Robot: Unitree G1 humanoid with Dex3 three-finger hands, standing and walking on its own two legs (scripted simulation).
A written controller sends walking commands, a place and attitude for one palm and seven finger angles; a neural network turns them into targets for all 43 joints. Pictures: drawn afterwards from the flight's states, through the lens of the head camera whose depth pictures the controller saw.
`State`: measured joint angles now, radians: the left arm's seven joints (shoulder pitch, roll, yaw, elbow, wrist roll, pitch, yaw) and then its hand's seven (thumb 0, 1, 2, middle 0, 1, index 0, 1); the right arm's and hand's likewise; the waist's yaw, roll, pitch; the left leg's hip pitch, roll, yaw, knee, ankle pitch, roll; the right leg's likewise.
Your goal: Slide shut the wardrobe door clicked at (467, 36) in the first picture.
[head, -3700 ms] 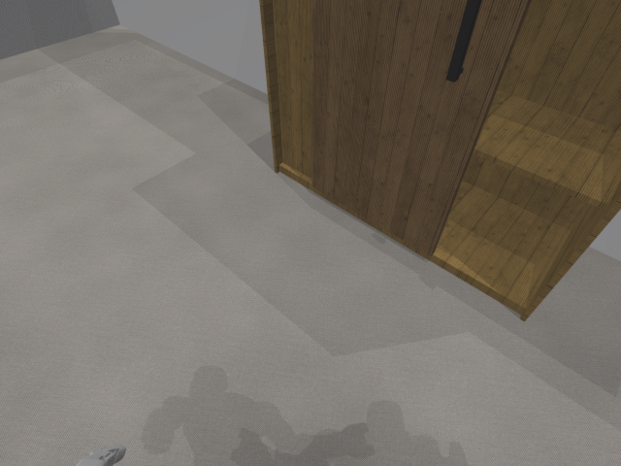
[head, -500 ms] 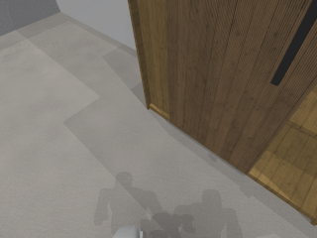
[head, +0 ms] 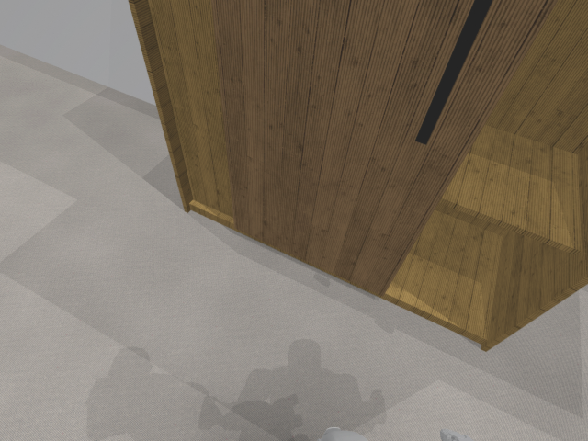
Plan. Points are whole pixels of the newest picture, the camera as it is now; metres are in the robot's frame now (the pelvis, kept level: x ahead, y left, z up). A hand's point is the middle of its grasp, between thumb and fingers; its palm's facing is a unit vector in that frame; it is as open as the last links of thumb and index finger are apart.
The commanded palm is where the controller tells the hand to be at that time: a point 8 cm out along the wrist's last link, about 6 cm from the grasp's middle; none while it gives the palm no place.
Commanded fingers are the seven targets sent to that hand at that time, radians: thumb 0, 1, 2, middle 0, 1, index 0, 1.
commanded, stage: turn to face it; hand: left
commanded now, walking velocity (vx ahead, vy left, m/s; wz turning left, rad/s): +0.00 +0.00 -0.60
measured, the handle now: (456, 61) +0.72 -0.22 +0.17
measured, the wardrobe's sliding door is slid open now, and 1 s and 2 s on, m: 0.38 0.38 0.38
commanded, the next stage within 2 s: take the last steps up to it in 0.50 s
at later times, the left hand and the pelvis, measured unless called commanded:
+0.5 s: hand (215, 439) +0.14 +0.12 -0.15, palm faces -0.28 -0.92 -0.26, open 7.4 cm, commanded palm none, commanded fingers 0.00 0.90 0.90 -0.20 -0.30 -0.20 -0.30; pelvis -0.03 -0.03 +0.00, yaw -16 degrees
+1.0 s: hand out of the picture +0.12 +0.14 -0.16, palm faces -0.35 -0.92 -0.16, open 7.4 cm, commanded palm none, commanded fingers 0.00 0.90 0.90 -0.20 -0.30 -0.20 -0.30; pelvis +0.02 -0.03 +0.01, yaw -23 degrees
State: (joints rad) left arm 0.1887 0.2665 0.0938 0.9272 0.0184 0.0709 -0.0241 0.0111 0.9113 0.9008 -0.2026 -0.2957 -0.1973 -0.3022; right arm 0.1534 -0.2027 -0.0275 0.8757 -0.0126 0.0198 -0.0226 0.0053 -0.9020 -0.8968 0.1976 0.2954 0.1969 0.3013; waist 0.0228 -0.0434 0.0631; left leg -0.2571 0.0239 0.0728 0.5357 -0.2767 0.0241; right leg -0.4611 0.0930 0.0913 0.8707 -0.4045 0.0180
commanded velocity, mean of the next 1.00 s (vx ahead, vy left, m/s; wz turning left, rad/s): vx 0.13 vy -0.03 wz -0.26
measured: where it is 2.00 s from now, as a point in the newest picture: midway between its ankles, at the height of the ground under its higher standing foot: outside the picture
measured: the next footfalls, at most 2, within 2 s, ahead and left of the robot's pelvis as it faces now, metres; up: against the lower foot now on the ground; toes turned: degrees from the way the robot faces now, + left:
right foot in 0.38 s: -0.02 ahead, -0.13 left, +0.00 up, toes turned -19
left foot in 0.78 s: +0.05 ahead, +0.08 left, +0.00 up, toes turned -14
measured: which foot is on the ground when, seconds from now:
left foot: down 0.00-0.38, up 0.40-0.76, down 0.78-1.00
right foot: up 0.00-0.36, down 0.38-0.80, up 0.82-1.00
